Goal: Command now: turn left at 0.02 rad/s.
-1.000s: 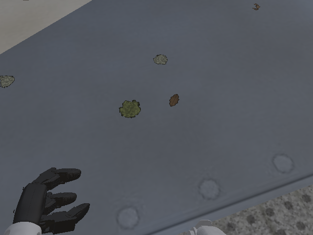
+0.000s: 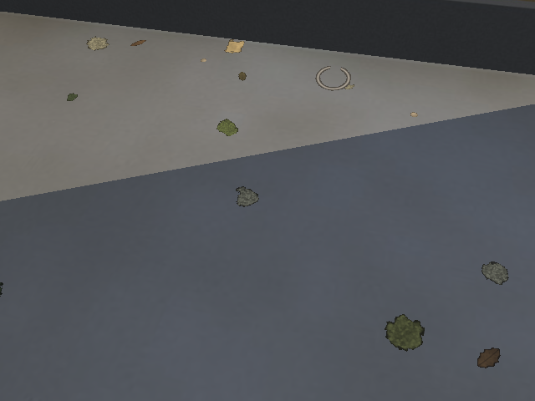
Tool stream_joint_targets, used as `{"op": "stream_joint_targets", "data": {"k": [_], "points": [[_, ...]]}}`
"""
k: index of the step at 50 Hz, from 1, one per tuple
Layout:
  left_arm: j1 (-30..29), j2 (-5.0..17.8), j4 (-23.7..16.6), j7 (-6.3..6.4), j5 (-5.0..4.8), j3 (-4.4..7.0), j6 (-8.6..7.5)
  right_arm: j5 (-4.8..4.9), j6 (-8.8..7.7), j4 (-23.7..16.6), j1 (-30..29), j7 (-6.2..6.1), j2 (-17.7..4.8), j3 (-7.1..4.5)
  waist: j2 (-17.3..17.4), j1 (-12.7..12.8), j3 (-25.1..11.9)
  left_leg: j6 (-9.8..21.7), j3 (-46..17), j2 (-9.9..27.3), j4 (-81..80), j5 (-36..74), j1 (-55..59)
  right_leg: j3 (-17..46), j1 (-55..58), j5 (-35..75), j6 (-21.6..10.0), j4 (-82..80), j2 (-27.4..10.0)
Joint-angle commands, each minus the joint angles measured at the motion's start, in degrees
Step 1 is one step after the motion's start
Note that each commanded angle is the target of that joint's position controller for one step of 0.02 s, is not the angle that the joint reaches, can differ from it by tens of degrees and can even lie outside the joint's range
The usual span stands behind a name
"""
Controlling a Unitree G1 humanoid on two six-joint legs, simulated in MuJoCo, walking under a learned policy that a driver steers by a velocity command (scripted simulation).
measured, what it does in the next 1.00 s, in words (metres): steps on the spot, turning right: left foot, then right foot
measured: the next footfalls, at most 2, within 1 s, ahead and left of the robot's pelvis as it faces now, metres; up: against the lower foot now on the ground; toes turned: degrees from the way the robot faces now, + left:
left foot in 0.46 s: +0.09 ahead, +0.09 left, +0.00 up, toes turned -28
right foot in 0.92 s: -0.04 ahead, -0.09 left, +0.00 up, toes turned -39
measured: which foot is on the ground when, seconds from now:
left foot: down 0.00-0.00, up 0.02-0.44, down 0.46-0.92, up 0.94-1.00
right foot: down 0.00-0.46, up 0.48-0.90, down 0.92-1.00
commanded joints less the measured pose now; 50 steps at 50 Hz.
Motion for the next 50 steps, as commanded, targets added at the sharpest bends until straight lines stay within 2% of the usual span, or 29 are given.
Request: {"op": "stream_joint_targets", "data": {"k": [1,2,3,4,6,8,11,15,19,21,22,23,24,25,26,27,28,31,34,38,39,41,43,45,46,47,48,49,50], "points": [[-1.3,3.9,-4.3,0.06,1.62,-0.36,-1.76,-0.44,-0.90,-1.0,6.2,-0.37,2.4,1.71,-10.1,-2.7,-6.2,-0.3,-1.0,6.6,4.5,-7.1,-4.2,21.0,16.1,12.4,-3.5,-20.2,-15.4],[-2.5,7.3,-4.3,-0.47,1.24,0.41,-1.81,0.12,0.06,-0.6,7.0,-0.77,-3.1,0.32,-13.3,-3.5,-3.5,-1.6,4.7,3.8,2.0,-14.2,-2.6,28.5,7.7,15.6,-9.7,-21.1,-18.9],[-2.0,8.2,-4.1,-1.28,0.65,1.40,-1.81,-0.09,0.18,-0.4,4.6,-1.14,-5.6,-0.37,-12.4,-2.4,-0.5,-1.9,6.1,5.0,3.9,-12.4,-2.8,29.2,6.9,14.8,-11.5,-20.7,-17.0],[-0.3,9.0,-3.3,-1.64,0.15,2.05,-1.71,-0.05,-0.25,-0.4,1.1,-1.12,-6.3,-0.56,-11.6,-0.6,0.3,-2.1,7.2,4.3,5.2,-11.1,-5.0,27.2,8.9,14.3,-11.0,-19.1,-14.1],[4.4,11.9,-1.9,-1.30,-0.36,3.74,-1.54,-0.02,-0.85,-0.6,-1.1,-0.64,-5.9,-0.64,-9.9,1.3,-1.7,-3.2,7.8,3.5,13.6,-11.5,-10.7,25.9,14.9,16.8,-10.4,-17.0,-11.5],[4.7,11.0,-1.9,-1.07,-0.84,4.35,-1.44,0.02,-0.93,-0.2,-1.6,-0.42,-4.4,-0.22,-7.9,0.9,-4.0,-4.3,7.7,4.0,19.4,-10.7,-12.9,24.6,16.7,20.1,-10.2,-15.6,-9.8],[4.7,9.3,-2.3,-0.97,-0.72,4.84,-0.94,0.25,-0.80,-0.7,-4.0,-0.98,-3.0,0.32,-7.7,1.3,-5.9,-5.0,8.0,4.4,22.7,-9.1,-14.6,24.7,16.5,18.2,-10.6,-15.2,-7.7],[6.4,9.7,-2.5,-0.90,-0.18,6.01,-0.16,0.42,-0.85,-1.1,-5.8,-1.36,-2.6,0.85,-8.7,2.6,-6.1,-4.2,7.4,4.0,17.1,-9.8,-14.0,29.2,15.1,10.1,-11.8,-16.1,-6.8],[4.6,11.0,-2.8,-1.67,0.28,6.93,0.71,0.97,-1.60,-0.3,-3.4,-1.67,-3.4,0.99,-10.2,1.9,-5.8,-2.3,7.2,2.3,7.1,-9.0,-4.9,32.4,8.9,7.5,-10.4,-15.7,-4.8],[1.5,11.2,-3.3,-2.12,-0.07,7.10,1.20,1.32,-2.04,1.0,0.9,-2.23,-3.8,0.85,-10.3,-0.7,-5.3,-1.3,8.1,1.4,-3.8,-4.1,5.2,32.3,2.1,5.0,-7.2,-15.2,-2.3],[0.5,10.5,-3.5,-2.06,-0.71,6.91,1.24,1.10,-2.38,1.7,3.0,-2.86,-4.4,0.61,-8.9,-2.1,-4.4,-0.7,7.6,2.9,-12.5,0.7,11.6,30.9,-2.9,-1.6,-4.2,-13.7,0.5],[3.7,7.4,-3.3,-1.86,-1.29,6.22,1.09,0.43,-2.54,1.1,2.1,-3.63,-9.1,-0.28,1.5,-0.3,-5.0,1.9,-3.5,14.7,-20.2,-5.7,16.8,23.9,-9.2,-15.0,-0.6,-3.7,6.0],[6.5,6.4,-3.4,-1.23,-1.03,6.17,0.96,-0.08,-2.34,-2.2,-4.4,-3.66,-13.5,-0.79,12.6,1.6,-4.2,7.0,-19.5,29.9,-24.1,-11.4,11.9,9.0,-14.6,-17.1,1.3,14.3,12.2],[4.9,11.8,-2.5,-1.08,0.94,7.07,0.88,-1.12,-2.18,-2.5,-6.1,-3.19,-9.8,-0.12,7.5,1.9,-1.1,10.1,-15.4,30.4,-22.9,-4.3,3.5,6.5,-12.9,-13.9,1.9,24.0,5.5],[4.5,11.9,-2.1,-1.64,1.22,7.19,0.86,-1.22,-2.41,-2.8,-7.5,-2.94,-5.7,1.07,5.6,3.1,-0.1,9.8,-9.7,26.7,-20.9,2.3,1.0,5.6,-10.6,-10.7,1.6,29.2,4.2],[5.5,11.2,-1.3,-2.24,1.43,6.97,1.10,-1.05,-2.72,-2.9,-8.5,-2.75,-4.0,1.74,4.5,3.9,0.3,8.5,-3.2,22.9,-19.5,6.8,1.5,4.9,-10.8,-7.6,1.8,33.3,3.4],[6.8,10.7,-0.7,-3.07,1.18,6.88,1.62,-0.81,-2.91,-3.4,-8.9,-2.82,-4.0,1.86,5.7,4.3,-0.3,7.8,1.2,20.5,-18.2,9.9,3.8,3.9,-11.8,-5.4,2.1,36.7,3.0],[4.4,10.0,-1.5,-4.53,0.25,6.03,2.47,-0.83,-3.34,-3.2,-3.8,-2.91,-4.5,1.69,6.3,1.4,-0.8,8.6,6.7,20.5,-15.5,20.0,11.1,1.2,-15.8,-4.4,3.9,35.8,1.0],[-0.3,8.2,-3.3,-4.94,-0.05,4.96,3.05,-0.94,-3.18,-1.6,2.3,-2.87,-5.8,0.82,8.0,-1.7,-1.3,9.4,8.4,22.9,-13.5,26.7,18.2,-0.4,-18.3,-5.9,4.7,29.8,-0.5],[-3.8,6.1,-5.4,-5.17,-0.11,3.83,3.31,-1.05,-3.59,-0.5,5.1,-2.12,-6.6,0.06,8.6,-2.7,-2.7,10.9,10.7,25.1,-11.4,32.5,17.1,-1.4,-12.6,-9.3,3.6,21.1,-1.2],[-4.2,5.5,-5.8,-5.13,0.21,3.32,3.09,-1.26,-3.92,0.0,6.4,-1.64,-7.1,-0.28,8.6,-3.4,-4.7,10.9,10.3,25.0,-13.4,20.4,15.7,-2.0,-9.4,-10.6,2.5,17.7,-0.5],[-4.8,5.2,-6.3,-5.21,0.45,2.72,2.69,-1.43,-4.40,0.8,6.6,-0.55,-8.0,-0.69,10.6,-3.5,-4.0,10.7,6.4,25.0,-19.6,-9.4,10.9,-3.0,-4.3,-13.2,0.1,11.1,0.6],[-2.7,4.6,-5.3,-5.02,0.25,2.18,1.41,-0.95,-4.17,2.3,5.6,0.74,-7.6,-0.62,9.1,-0.8,0.3,10.2,5.0,23.9,-22.2,-15.3,2.9,-5.4,5.0,-12.5,-2.7,0.3,1.5],[9.2,4.2,0.1,-4.12,0.57,2.13,-0.98,0.85,-3.50,3.4,3.4,1.26,-7.2,-0.93,2.0,6.3,1.6,8.1,8.9,18.8,-14.0,-14.1,-11.6,-7.1,27.0,0.2,-5.5,-15.2,2.4],[19.4,8.4,2.9,-3.21,1.83,3.37,-2.05,1.29,-3.85,2.0,0.6,1.75,-3.6,0.01,-8.1,11.3,-2.1,5.0,13.8,12.9,0.6,-15.5,-24.4,5.8,42.5,-8.6,-6.7,-19.6,-7.8],[21.4,15.7,1.5,-2.21,2.55,4.75,-2.80,1.53,-4.13,-1.2,-2.7,2.10,1.2,1.37,-18.3,12.6,-3.0,2.9,16.5,6.5,18.6,-18.0,-37.2,26.2,44.7,-28.1,-9.3,-25.4,-24.1],[17.8,14.6,0.1,-0.72,2.40,4.80,-3.18,0.44,-4.09,-2.5,-6.4,1.80,-3.7,0.29,-11.3,12.6,2.1,3.1,7.1,8.9,26.5,-11.2,-39.2,28.6,33.5,-30.0,-11.8,-26.9,-26.7],[12.1,10.3,-0.4,-0.30,2.00,3.17,-3.73,0.95,-4.25,-1.7,-5.8,2.34,-5.4,-0.67,-9.1,8.3,5.5,2.9,5.1,9.9,29.5,-4.9,-38.9,23.3,29.7,-26.2,-10.1,-26.7,-23.5],[7.7,7.8,-0.9,-0.40,1.30,2.30,-4.49,1.17,-4.22,0.4,-1.9,2.89,-6.1,-1.14,-8.2,4.5,5.7,1.9,5.5,10.5,30.4,-0.6,-36.9,17.2,27.1,-19.7,-7.8,-27.2,-20.6]]}}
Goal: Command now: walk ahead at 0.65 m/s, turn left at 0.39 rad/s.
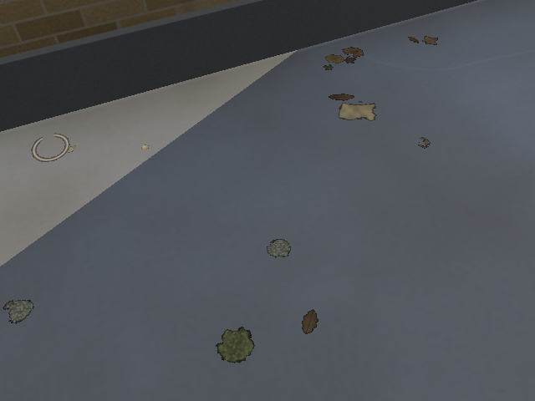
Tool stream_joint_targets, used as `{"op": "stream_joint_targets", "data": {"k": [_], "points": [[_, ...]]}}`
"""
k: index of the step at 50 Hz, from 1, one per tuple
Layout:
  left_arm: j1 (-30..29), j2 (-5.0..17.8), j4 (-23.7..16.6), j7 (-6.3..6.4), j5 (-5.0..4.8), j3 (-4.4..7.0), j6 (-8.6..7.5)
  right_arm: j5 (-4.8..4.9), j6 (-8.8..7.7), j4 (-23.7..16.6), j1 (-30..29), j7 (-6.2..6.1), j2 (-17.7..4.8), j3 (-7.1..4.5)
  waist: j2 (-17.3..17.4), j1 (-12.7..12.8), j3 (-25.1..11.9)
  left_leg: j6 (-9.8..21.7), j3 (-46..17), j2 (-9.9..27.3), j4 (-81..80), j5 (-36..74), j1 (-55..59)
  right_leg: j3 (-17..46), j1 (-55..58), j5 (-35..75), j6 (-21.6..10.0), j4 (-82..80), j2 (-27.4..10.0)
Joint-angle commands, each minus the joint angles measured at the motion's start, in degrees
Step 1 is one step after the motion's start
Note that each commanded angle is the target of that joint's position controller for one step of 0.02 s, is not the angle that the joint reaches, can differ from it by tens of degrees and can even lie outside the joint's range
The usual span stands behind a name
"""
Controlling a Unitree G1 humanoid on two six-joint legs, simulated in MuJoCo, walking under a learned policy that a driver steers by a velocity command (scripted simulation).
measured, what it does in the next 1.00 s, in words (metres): walks ahead, turning left: left foot, then right foot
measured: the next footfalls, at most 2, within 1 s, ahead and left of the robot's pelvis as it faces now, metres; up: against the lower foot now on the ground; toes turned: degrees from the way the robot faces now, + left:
left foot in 0.40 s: +0.38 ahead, +0.14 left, +0.00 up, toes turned +24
right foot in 0.84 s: +0.85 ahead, +0.24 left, +0.00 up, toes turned +38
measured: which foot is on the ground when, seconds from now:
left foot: up 0.00-0.38, down 0.40-0.82, up 0.84-1.00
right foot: down 0.00-0.40, up 0.42-0.82, down 0.84-1.00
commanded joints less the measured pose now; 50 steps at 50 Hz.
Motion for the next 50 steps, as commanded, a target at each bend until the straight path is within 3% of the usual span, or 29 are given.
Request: {"op": "stream_joint_targets", "data": {"k": [1,3,7,12,14,16,18,19,20,21,22,24,27,29,31,34,37,38,39,40,41,42,43,44,45,46,47,48,50], "points": [[3.6,8.1,-1.1,1.69,-0.74,2.31,-2.32,0.03,-1.82,-7.3,-10.8,1.26,-6.6,-1.78,-10.7,4.0,6.3,-1.3,-5.2,2.8,11.5,7.4,-28.3,16.9,13.3,-12.6,-3.6,-19.3,-18.2],[4.3,7.2,-0.2,1.77,-0.92,1.99,-3.60,-0.86,-0.98,-5.8,-9.7,2.12,-5.4,-1.68,-8.6,3.2,6.2,-2.3,-3.3,3.0,16.1,11.5,-27.2,9.9,10.6,-4.8,-2.8,-20.2,-15.9],[8.0,8.0,3.3,1.07,-0.68,2.40,-4.95,-0.61,-0.25,-7.2,-14.7,3.12,-3.7,-1.25,-7.0,3.6,9.8,-2.2,-1.5,3.7,14.6,17.3,-31.2,1.5,9.0,2.3,-2.4,-23.0,-14.6],[12.3,7.3,8.0,1.43,-0.44,2.05,-5.77,-1.21,-0.43,-9.9,-22.9,4.38,-2.5,0.25,-4.9,4.8,13.5,1.5,6.4,4.8,2.2,20.7,-28.9,-7.9,11.8,15.9,-0.6,-25.4,-13.2],[12.2,8.6,9.2,1.72,-0.46,2.06,-5.65,-0.77,-0.38,-10.7,-23.7,4.44,-1.6,1.06,-5.2,3.6,12.6,4.4,11.1,2.5,-5.1,18.8,-21.0,-12.6,12.9,40.9,0.9,-21.4,-12.7],[13.5,11.5,9.7,2.60,-0.49,2.61,-4.76,-0.15,-0.14,-10.4,-21.0,3.80,-3.2,0.83,-8.1,1.0,7.2,6.8,15.2,-2.3,-7.4,15.8,-11.5,-13.8,17.7,76.6,1.6,-12.0,-14.2],[9.9,15.8,8.4,3.25,0.26,3.95,-2.57,0.24,-0.07,-6.6,-5.5,2.69,-7.3,-0.88,-11.9,-7.6,-1.7,9.5,13.7,-5.8,-7.1,6.3,4.0,-12.5,17.6,91.3,0.6,8.8,-17.2],[8.1,17.2,7.1,2.77,0.19,4.38,-1.90,-0.08,-0.67,-3.4,4.8,1.74,-10.8,-2.65,-10.6,-12.1,-6.5,11.2,9.8,-7.3,-11.3,1.2,17.9,-10.7,10.7,83.6,-1.1,24.6,-17.0],[7.3,14.2,6.8,1.83,0.10,3.80,-2.20,-0.50,-0.79,-1.3,8.7,0.48,-13.5,-4.24,-3.9,-12.7,-7.0,13.3,0.7,-4.0,-17.1,-1.8,30.9,-10.2,-3.5,46.3,-0.9,45.4,-10.5],[7.0,5.2,1.2,0.45,-0.76,1.49,-3.41,-1.37,-0.04,-2.6,0.5,0.14,-18.3,-5.06,12.5,-3.2,-5.9,21.6,-31.6,10.0,-26.4,-12.8,42.1,-5.3,-33.0,-6.2,2.8,67.4,2.1],[0.4,9.0,-2.6,0.50,-0.41,1.63,-5.15,-0.50,-0.09,-4.7,1.2,0.47,-18.3,-5.40,1.8,-6.8,-11.0,23.4,-44.3,13.2,-34.5,-12.5,42.4,7.7,-38.5,-1.7,2.1,71.5,1.1],[-0.4,9.4,-3.5,0.42,-0.46,0.86,-6.84,-0.31,-1.26,-2.2,1.4,-0.40,-14.2,-4.30,-7.3,-1.8,-0.9,19.0,-39.1,12.8,-40.4,-6.0,28.3,9.2,-37.1,2.7,1.6,61.4,-4.5],[2.7,8.3,-2.8,0.40,2.12,0.00,-3.50,-0.19,-3.58,-2.9,-3.9,-1.84,-10.1,-2.18,-7.9,4.4,4.7,16.8,-26.8,5.4,-41.2,1.2,11.5,8.7,-31.2,-1.3,4.4,52.0,-8.3],[-2.2,7.6,-5.3,-0.01,2.28,-0.63,-1.85,0.32,-4.91,-2.8,-3.6,-1.43,-10.2,-1.70,-6.8,4.3,8.2,16.5,-23.1,2.6,-44.3,3.5,3.2,6.1,-30.5,-0.4,6.0,42.9,-9.5],[-9.9,7.4,-8.5,-0.64,1.30,-1.23,-1.72,0.14,-5.45,-2.7,-2.6,-1.33,-10.4,-1.75,-5.0,2.1,10.3,15.0,-21.0,0.2,-45.9,10.5,-0.5,3.9,-28.4,8.7,6.9,31.2,-8.9],[-14.9,6.4,-9.5,-1.28,0.02,-2.01,-2.07,0.64,-5.34,-1.4,0.4,-1.06,-11.5,-2.37,-1.1,-1.7,7.4,11.4,-19.4,-1.2,-42.9,28.2,4.7,2.6,-22.0,22.0,5.8,15.8,-5.0],[-15.1,6.6,-8.3,-1.23,-0.12,-2.03,-2.96,1.02,-6.33,1.3,3.1,-1.39,-10.7,-1.81,-0.4,-3.6,4.1,9.0,-16.5,1.9,-42.4,43.5,16.9,0.5,-16.9,29.3,1.9,5.8,-2.9],[-13.7,7.8,-7.6,-0.83,-0.03,-1.45,-3.01,0.68,-6.72,1.9,3.1,-1.53,-12.0,-1.92,0.2,-2.9,2.4,7.8,-15.5,2.7,-39.7,53.4,22.3,-0.4,-15.1,27.2,0.5,4.2,-1.1],[-9.6,10.0,-6.2,-0.35,-0.14,-0.44,-3.11,0.05,-6.92,2.2,3.0,-1.73,-13.7,-2.24,2.0,-0.7,-0.4,6.5,-15.0,4.1,-34.3,63.9,27.1,-0.8,-11.9,22.3,-0.8,4.2,0.8],[-1.4,12.8,-3.9,0.32,-0.91,0.95,-3.09,-1.27,-6.71,2.5,1.8,-1.89,-15.2,-2.58,3.8,3.9,-5.0,5.5,-14.2,5.2,-24.7,72.7,30.4,-0.7,-5.9,15.7,-2.1,5.4,2.5],[11.2,14.6,-0.2,1.21,-1.56,2.16,-2.82,-2.38,-6.10,2.2,-1.8,-2.09,-15.2,-2.70,3.9,11.5,-9.4,4.5,-11.0,4.4,-10.1,73.3,27.7,-1.4,4.4,12.7,-3.1,4.2,2.0],[23.9,17.5,3.0,2.27,-1.20,3.49,-2.45,-3.01,-6.12,1.5,-4.9,-2.40,-11.8,-1.88,1.2,17.5,-13.9,3.9,-8.4,1.6,11.4,59.0,16.2,5.3,18.2,1.6,-5.0,9.1,-4.1],[22.2,23.6,4.1,1.76,1.04,5.02,-2.71,0.26,-6.66,-1.7,4.3,-1.04,-1.5,0.65,-23.7,7.6,-18.3,-0.3,-7.0,-11.1,34.8,2.2,-8.3,43.2,32.3,-10.3,-15.4,-0.1,-19.9],[16.4,18.1,3.5,0.14,-0.58,4.64,-2.17,-1.07,-7.41,-1.4,1.8,-1.24,-5.1,1.38,-18.0,7.4,-15.6,1.4,-7.7,-7.8,35.2,-1.0,-17.4,58.7,30.6,-16.2,-17.0,-9.8,-19.1],[10.4,14.5,2.8,-0.35,-1.00,4.16,-2.49,-1.31,-7.47,-2.6,-4.9,-1.19,-6.8,1.38,-9.9,5.9,-7.4,1.4,-8.0,-2.8,32.5,5.4,-19.8,49.3,22.9,-14.0,-16.4,-10.4,-17.2],[10.5,11.9,3.9,-0.79,-1.43,3.79,-2.55,-2.29,-7.59,-3.8,-10.0,-1.01,-7.8,1.72,-2.4,6.1,-4.3,1.1,-7.1,-0.9,28.1,7.1,-17.7,42.9,16.0,-8.3,-15.0,-10.4,-15.0],[12.2,9.7,5.7,-0.73,-1.40,3.07,-2.60,-3.23,-7.39,-5.4,-14.3,-0.81,-7.3,1.93,0.1,5.6,-0.4,0.6,-6.4,0.5,23.8,6.9,-16.2,36.7,9.6,-2.8,-13.0,-10.9,-11.5],[13.3,8.9,7.6,-0.33,-1.43,2.59,-2.76,-3.99,-6.76,-7.2,-14.1,-0.34,-5.7,2.61,-2.9,3.1,1.2,-0.6,-6.5,1.2,20.7,5.6,-15.5,34.4,5.6,-0.8,-13.1,-11.5,-9.7],[15.3,9.9,9.3,0.00,-1.95,2.84,-3.48,-4.63,-5.82,-8.5,-14.7,0.04,-4.3,3.65,-4.7,1.5,3.6,-2.3,-5.7,3.1,14.7,2.6,-16.7,32.4,1.7,2.0,-14.2,-13.5,-8.1]]}}
Over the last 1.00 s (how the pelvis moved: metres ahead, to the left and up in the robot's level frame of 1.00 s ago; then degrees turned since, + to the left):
0.03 -0.02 0.01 -36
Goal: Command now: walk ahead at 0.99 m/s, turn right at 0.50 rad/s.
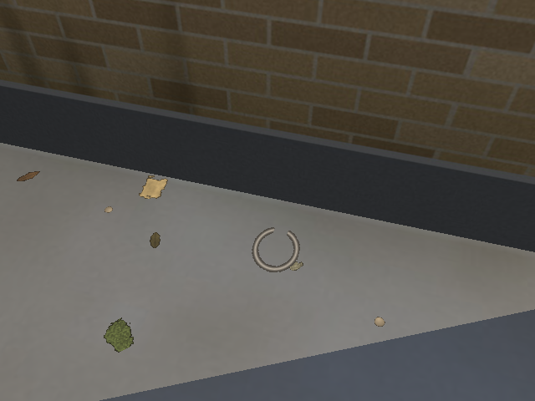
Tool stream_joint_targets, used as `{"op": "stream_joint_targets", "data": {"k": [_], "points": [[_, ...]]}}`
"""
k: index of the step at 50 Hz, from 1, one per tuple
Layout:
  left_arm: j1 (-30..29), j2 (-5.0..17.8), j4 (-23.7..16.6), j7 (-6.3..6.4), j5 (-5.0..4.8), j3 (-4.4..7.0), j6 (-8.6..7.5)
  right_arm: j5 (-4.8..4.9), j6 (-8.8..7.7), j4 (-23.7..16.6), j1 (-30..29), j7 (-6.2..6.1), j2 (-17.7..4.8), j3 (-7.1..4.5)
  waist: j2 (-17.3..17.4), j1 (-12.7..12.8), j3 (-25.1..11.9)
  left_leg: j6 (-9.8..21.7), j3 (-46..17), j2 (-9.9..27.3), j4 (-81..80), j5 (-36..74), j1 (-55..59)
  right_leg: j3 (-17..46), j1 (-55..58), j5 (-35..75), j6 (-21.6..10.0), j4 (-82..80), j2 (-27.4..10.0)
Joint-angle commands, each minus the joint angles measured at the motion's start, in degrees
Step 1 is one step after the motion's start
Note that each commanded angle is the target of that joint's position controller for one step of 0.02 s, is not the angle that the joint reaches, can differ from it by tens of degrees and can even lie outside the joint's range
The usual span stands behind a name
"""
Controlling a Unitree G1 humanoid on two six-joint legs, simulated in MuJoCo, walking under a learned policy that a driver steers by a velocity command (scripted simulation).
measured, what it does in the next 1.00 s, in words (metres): walks ahead, turning right: left foot, then right foot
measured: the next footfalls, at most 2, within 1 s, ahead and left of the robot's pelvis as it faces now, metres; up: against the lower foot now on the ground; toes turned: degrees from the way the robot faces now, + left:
left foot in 0.24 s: +0.44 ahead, +0.13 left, +0.00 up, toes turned -12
right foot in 0.60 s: +0.61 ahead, -0.14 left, +0.00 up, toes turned -14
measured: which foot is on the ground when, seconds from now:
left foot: up 0.00-0.22, down 0.24-0.62, up 0.64-0.84, down 0.86-1.00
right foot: down 0.00-0.26, up 0.28-0.58, down 0.60-1.00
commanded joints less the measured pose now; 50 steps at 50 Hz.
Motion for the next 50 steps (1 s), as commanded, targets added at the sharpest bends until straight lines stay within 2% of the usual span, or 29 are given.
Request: {"op": "stream_joint_targets", "data": {"k": [1,4,6,9,11,12,13,14,15,16,17,18,19,22,24,25,27,30,31,32,33,34,35,36,40,43,44,46,50], "points": [[2.4,5.2,-1.5,0.27,-0.51,0.99,-1.73,-1.05,0.01,-7.3,-3.0,0.61,-3.1,0.65,-3.2,-3.4,2.1,-2.8,-2.0,5.5,-9.1,-2.5,-14.5,25.8,4.9,-3.9,-12.4,-16.4,-14.1],[-0.6,6.9,-2.9,0.47,-0.55,1.96,-1.85,0.92,-0.41,-11.3,-12.7,1.80,-2.2,2.25,-4.3,-2.2,5.3,-5.0,1.6,5.1,-29.3,10.8,-3.2,19.8,-7.6,0.6,-10.3,-21.7,-10.4],[0.3,8.6,-2.8,-0.27,-1.42,2.70,-2.11,1.98,-0.35,-11.5,-14.3,1.87,-1.9,2.38,-4.9,-0.7,3.7,-5.1,3.6,3.0,-34.8,19.8,6.9,19.2,-9.7,8.7,-8.5,-23.0,-10.5],[3.1,9.5,-1.9,-0.24,-1.91,3.22,-1.79,1.87,-0.58,-10.9,-13.4,0.59,-4.4,1.20,-4.1,0.0,0.9,-4.2,2.8,1.8,-41.1,18.9,9.5,19.4,1.2,21.2,-5.7,-14.9,-11.5],[5.5,10.6,-0.1,0.06,-1.57,3.45,-1.33,0.79,-1.42,-7.6,-3.2,-0.87,-6.2,-0.20,-2.0,-3.9,-5.8,-2.2,5.3,-1.2,-44.9,16.0,19.4,14.9,7.3,41.9,-2.3,4.4,-8.4],[4.6,9.5,-0.3,0.05,-1.87,3.29,-1.68,-0.02,-2.31,-6.0,5.1,-1.91,-7.9,-1.06,-3.3,-7.8,-9.5,-0.6,1.5,4.2,-44.3,18.5,30.1,14.3,0.9,36.6,-0.4,17.7,-6.2],[4.4,2.8,-2.3,0.68,-1.81,1.68,-2.18,-1.22,-2.62,-4.7,16.0,-2.86,-12.0,-2.28,4.1,-10.2,-18.1,2.0,-12.9,20.8,-41.3,26.8,42.4,9.1,-7.3,5.9,0.6,35.8,-3.3],[11.3,0.7,-4.2,1.38,-3.79,0.92,-1.44,-0.32,-1.77,-3.9,15.4,-2.13,-16.2,-3.89,19.9,-6.2,-28.8,12.4,-38.7,33.5,-44.3,41.2,51.8,4.0,-18.7,-20.1,3.0,54.8,2.2],[7.8,4.3,-2.4,2.06,-1.20,1.41,-0.24,1.35,-1.13,-4.7,11.8,-1.67,-10.5,-3.46,7.4,-5.6,-22.8,11.7,-33.3,28.9,-44.5,41.9,45.6,4.6,-23.4,-15.2,2.2,55.6,-3.4],[0.8,3.7,-3.1,1.82,-0.63,1.28,-0.04,1.73,-1.57,-4.3,8.8,-1.30,-4.4,-1.86,4.0,-6.4,-14.5,10.2,-22.8,24.9,-44.8,48.6,39.0,4.1,-25.0,-12.0,2.5,52.2,-4.5],[-3.4,2.5,-4.1,1.32,-0.19,1.12,-0.05,1.49,-1.73,-2.7,8.5,-1.10,-2.1,-1.26,2.3,-6.0,-9.3,8.6,-16.8,21.7,-46.2,53.6,34.0,3.8,-26.0,-11.5,2.9,49.0,-5.4],[-11.9,3.1,-5.5,0.97,1.25,1.06,-0.21,1.81,-3.12,-0.8,7.3,-2.15,-4.1,-1.56,3.3,-6.0,-4.4,6.3,-12.9,18.9,-51.6,55.4,28.9,4.0,-24.1,-8.9,2.8,43.0,-6.8],[-9.0,1.4,-6.1,0.78,1.29,0.69,0.45,2.27,-4.11,0.7,6.8,-2.28,-5.7,-2.06,7.9,-3.3,-4.3,7.4,-12.4,20.5,-51.5,60.2,27.4,4.5,-23.1,-9.0,3.3,41.1,-6.8],[-11.4,0.9,-6.4,0.36,1.22,0.09,1.20,3.59,-4.97,2.8,3.2,-1.79,-5.6,-2.46,4.4,-0.3,-5.1,6.0,-6.5,17.8,-54.7,57.3,23.4,2.6,-19.4,-6.4,4.2,27.7,-6.6],[-14.5,-0.1,-7.4,-0.94,1.11,-1.04,0.30,3.76,-4.76,3.2,-1.0,-1.41,-6.0,-2.58,6.0,0.7,-5.5,2.3,2.8,12.0,-56.4,52.9,14.9,-1.1,-5.9,5.0,4.2,9.3,-6.0],[-16.2,-0.5,-7.1,-1.54,0.85,-1.42,-0.10,4.72,-4.43,5.1,1.5,-1.39,-4.6,-1.97,6.3,-0.3,-6.5,1.5,3.4,10.8,-57.6,47.6,11.7,-2.4,2.0,13.1,3.9,4.8,-4.5],[-13.4,0.3,-4.6,-1.93,0.78,-1.57,-0.38,5.67,-3.88,7.4,1.7,-0.77,-6.2,-2.46,8.1,0.9,-5.8,0.7,3.8,10.4,-55.1,46.1,10.8,-1.2,6.3,16.8,3.1,2.3,-4.9],[-7.4,3.9,0.1,-1.03,3.64,-1.67,-1.87,5.51,-2.62,10.4,4.4,-0.80,-7.1,-2.87,0.1,3.5,-8.3,-1.0,5.0,5.6,-40.5,35.4,11.2,0.5,15.6,23.0,1.5,-4.9,-6.7],[-6.5,8.2,0.5,-0.51,4.45,-1.14,-2.63,5.21,-2.22,10.1,8.4,-0.90,-4.1,-2.00,-10.0,1.4,-11.4,-2.6,6.4,2.0,-28.5,6.6,4.3,9.3,24.1,55.9,-0.3,0.7,-18.0],[-7.8,8.3,0.7,0.52,2.54,-1.12,-2.24,7.08,-0.66,12.1,17.3,-1.71,1.7,0.27,-19.6,-1.7,-20.9,-2.9,2.7,-0.5,-17.4,-18.5,-1.7,20.1,31.7,75.4,-10.9,3.4,-28.5],[-9.9,6.2,0.1,0.98,-0.77,-1.32,-1.11,5.43,0.83,13.6,15.7,-2.25,-4.9,-0.75,-12.8,-1.3,-21.3,-2.6,-0.5,1.9,-17.1,-18.9,1.4,18.5,26.7,66.4,-11.2,1.1,-26.6],[-14.4,3.6,-0.1,1.55,-1.66,-2.32,-0.33,4.19,1.47,13.7,12.5,-2.55,-5.9,-1.17,-9.8,-3.0,-16.2,-2.8,-0.4,2.5,-18.9,-17.3,3.0,16.4,20.1,56.8,-9.6,-1.8,-23.5],[-17.2,1.4,0.4,2.25,-1.57,-3.18,0.16,3.94,1.67,14.3,10.4,-3.03,-4.6,-0.82,-6.3,-4.0,-11.7,-3.7,-0.4,3.3,-21.2,-14.8,5.1,15.1,14.3,52.7,-7.9,-3.6,-22.3],[-18.6,2.3,1.0,2.92,-1.49,-3.30,0.33,3.55,1.83,14.5,9.1,-3.20,-3.6,-0.55,-6.6,-5.4,-8.4,-4.1,0.0,3.4,-25.8,-13.3,7.8,13.5,9.0,51.1,-6.5,-4.9,-21.1],[-18.8,4.3,3.7,3.61,-1.41,-2.55,1.83,3.16,3.41,16.2,7.1,-4.18,-1.6,-0.09,-7.2,-5.1,-9.1,-4.4,2.3,1.9,-35.1,-8.6,15.2,11.8,3.6,25.9,-5.0,-8.0,-18.0],[-21.6,2.6,4.6,3.22,-1.78,-2.73,2.33,2.75,3.72,17.8,6.0,-4.50,0.5,0.72,-6.8,-6.2,-6.0,-3.6,1.9,3.0,-46.6,4.5,23.1,12.3,-5.5,-4.4,-1.5,-11.2,-15.0],[-20.5,1.3,5.9,2.82,-1.81,-2.92,2.09,1.76,3.41,17.8,4.8,-4.33,-0.8,0.82,-6.7,-5.5,-4.2,-3.3,-1.0,5.6,-47.9,5.0,24.4,11.9,-9.7,-13.7,0.7,-12.2,-13.4],[-18.6,0.7,7.3,2.23,-1.53,-2.65,2.74,2.34,2.95,17.6,2.0,-3.99,-3.7,0.36,-0.1,-3.7,2.3,-1.0,-6.5,8.8,-54.5,-10.9,10.3,7.7,-4.5,-11.4,3.5,-10.1,-9.5],[-14.8,0.0,10.2,2.76,-0.80,-2.64,1.79,4.20,1.47,18.2,0.4,-3.99,-1.5,0.64,2.6,-1.4,1.8,-0.5,-6.2,8.9,-56.8,-7.1,7.6,6.6,3.7,0.7,3.1,-5.9,-9.7]]}}
Over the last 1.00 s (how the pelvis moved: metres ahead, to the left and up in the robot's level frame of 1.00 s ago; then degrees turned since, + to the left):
0.76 0.28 0.00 33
